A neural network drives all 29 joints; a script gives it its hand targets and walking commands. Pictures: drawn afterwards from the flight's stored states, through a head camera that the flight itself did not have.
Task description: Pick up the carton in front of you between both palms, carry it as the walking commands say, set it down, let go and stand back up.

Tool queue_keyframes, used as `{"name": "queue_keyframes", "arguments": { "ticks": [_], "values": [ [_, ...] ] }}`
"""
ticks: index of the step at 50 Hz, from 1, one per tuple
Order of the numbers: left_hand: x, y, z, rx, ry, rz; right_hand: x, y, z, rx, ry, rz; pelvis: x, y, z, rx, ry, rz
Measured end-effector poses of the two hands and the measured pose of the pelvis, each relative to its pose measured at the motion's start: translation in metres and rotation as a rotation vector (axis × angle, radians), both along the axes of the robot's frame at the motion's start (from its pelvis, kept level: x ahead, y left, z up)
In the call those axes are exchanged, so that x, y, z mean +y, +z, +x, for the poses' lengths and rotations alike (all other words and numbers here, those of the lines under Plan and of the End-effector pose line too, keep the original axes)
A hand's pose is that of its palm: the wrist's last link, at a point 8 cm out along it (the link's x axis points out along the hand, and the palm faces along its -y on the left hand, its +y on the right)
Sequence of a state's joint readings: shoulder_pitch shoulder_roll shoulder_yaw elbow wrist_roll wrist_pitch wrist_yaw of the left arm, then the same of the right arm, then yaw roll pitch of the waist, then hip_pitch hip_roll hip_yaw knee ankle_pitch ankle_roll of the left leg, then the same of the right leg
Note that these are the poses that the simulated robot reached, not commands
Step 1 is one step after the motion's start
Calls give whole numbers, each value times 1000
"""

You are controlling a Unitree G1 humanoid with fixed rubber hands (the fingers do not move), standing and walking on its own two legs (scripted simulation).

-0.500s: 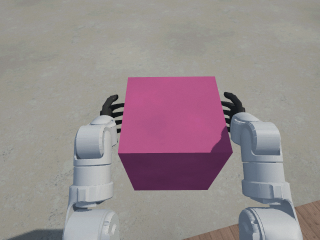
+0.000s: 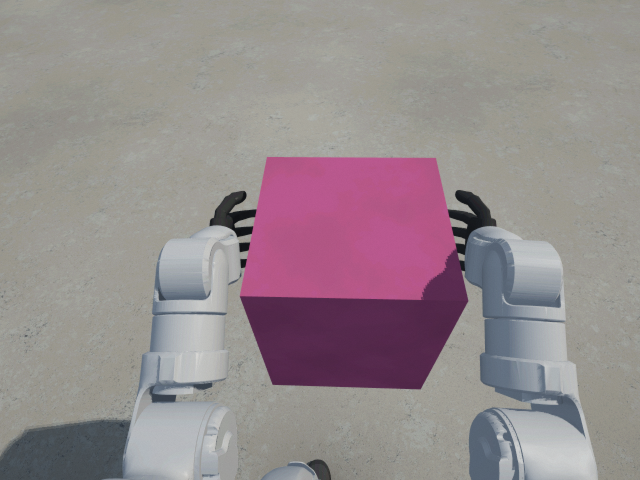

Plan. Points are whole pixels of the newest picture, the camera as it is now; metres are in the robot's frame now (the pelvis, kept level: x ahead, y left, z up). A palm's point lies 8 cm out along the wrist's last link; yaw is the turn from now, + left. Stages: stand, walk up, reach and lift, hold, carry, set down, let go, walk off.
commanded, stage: carry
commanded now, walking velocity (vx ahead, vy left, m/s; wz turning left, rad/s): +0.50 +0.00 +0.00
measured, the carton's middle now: (348, 279) +0.36 +0.02 +0.04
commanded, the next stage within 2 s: none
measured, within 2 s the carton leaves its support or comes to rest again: neither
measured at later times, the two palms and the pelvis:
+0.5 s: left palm (286, 115) +0.62 +0.14 +0.12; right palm (476, 118) +0.61 -0.16 +0.13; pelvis +0.26 +0.00 +0.01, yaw +0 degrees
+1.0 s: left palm (292, 69) +0.82 +0.16 +0.10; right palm (443, 68) +0.83 -0.14 +0.10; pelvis +0.55 +0.00 +0.01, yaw +1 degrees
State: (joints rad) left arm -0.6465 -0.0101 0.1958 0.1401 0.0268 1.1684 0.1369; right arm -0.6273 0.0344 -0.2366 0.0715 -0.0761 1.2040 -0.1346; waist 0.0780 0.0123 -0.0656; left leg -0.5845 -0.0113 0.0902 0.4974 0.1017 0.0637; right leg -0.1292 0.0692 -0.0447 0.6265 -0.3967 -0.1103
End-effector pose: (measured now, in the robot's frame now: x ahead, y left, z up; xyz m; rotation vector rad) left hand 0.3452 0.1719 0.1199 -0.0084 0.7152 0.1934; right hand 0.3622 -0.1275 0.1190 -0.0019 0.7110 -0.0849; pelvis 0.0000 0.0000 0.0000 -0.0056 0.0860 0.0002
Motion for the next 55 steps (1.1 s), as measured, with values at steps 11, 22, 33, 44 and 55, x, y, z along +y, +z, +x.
{"name": "queue_keyframes", "arguments": {
  "ticks": [11, 22, 33, 44, 55],
  "values": [
    [-10, -44, 120, 118, -126, -14, -10, -40, 82, 119, -90, -50, 25, 0, 103, -1, -4, -11],
    [-28, -2, 240, -23, -93, -43, -29, 8, 208, -23, -113, -18, 8, 11, 219, 18, 0, -16],
    [-47, -17, 342, 80, -28, 14, -48, -18, 335, 78, -23, -7, -29, 5, 355, 1, 32, 11],
    [-33, -10, 406, -3, 62, -66, -32, -17, 406, 10, -70, 95, -22, 22, 469, 5, 29, 33],
    [1, -37, 528, 6, -16, -74, 2, -29, 516, 10, -71, -1, 20, -3, 614, -25, -12, 22]
  ]
}}
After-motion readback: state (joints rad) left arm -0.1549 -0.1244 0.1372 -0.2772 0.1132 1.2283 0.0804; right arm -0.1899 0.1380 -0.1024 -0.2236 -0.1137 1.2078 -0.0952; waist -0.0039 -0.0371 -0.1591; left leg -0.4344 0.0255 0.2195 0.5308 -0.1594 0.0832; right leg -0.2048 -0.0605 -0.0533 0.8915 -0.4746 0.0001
